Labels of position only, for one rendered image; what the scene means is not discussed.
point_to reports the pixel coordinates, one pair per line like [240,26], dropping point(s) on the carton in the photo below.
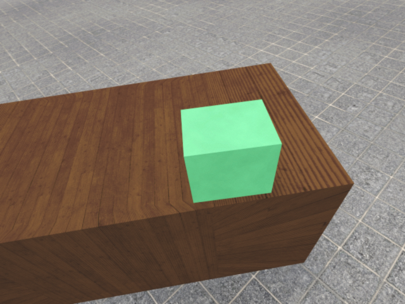
[230,150]

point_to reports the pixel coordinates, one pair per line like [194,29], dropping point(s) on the pedestal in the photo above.
[95,200]

